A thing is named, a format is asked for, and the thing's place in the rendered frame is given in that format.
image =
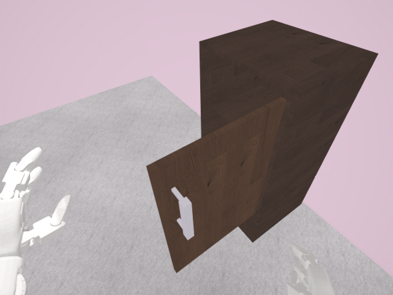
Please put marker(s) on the robot right hand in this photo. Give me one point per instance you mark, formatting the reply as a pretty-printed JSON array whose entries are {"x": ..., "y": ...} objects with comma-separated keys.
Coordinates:
[{"x": 315, "y": 279}]

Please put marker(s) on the robot left forearm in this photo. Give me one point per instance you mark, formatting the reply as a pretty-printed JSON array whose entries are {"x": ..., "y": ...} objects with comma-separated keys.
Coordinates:
[{"x": 11, "y": 280}]

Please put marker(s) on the handle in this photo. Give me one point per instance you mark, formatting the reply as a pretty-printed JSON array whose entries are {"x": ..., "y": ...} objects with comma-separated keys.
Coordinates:
[{"x": 186, "y": 221}]

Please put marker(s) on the robot left hand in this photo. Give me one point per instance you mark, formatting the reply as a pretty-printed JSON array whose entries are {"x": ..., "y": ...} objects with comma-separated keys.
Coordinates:
[{"x": 18, "y": 183}]

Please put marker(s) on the cupboard door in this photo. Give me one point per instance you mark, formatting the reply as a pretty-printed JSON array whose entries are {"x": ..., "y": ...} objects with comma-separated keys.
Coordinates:
[{"x": 222, "y": 174}]

